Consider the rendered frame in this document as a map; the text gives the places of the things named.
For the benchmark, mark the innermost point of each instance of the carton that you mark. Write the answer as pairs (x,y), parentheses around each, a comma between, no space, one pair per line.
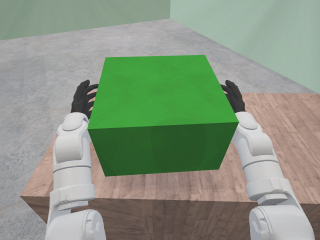
(160,114)

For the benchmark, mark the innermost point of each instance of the right robot hand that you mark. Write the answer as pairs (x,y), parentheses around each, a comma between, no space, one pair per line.
(234,96)

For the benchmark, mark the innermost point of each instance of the right robot upper arm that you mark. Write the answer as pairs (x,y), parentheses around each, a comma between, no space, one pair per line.
(279,222)

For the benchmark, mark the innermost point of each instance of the robot left forearm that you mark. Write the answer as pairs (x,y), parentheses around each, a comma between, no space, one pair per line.
(72,181)

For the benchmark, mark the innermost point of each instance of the left robot hand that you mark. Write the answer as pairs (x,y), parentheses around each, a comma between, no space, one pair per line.
(81,98)

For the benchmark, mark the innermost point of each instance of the robot right forearm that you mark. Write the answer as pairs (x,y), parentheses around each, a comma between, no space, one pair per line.
(265,181)

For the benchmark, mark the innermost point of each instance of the left robot upper arm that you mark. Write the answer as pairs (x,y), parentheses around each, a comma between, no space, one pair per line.
(82,225)

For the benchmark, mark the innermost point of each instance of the pedestal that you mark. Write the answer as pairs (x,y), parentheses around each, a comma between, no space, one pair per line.
(203,204)

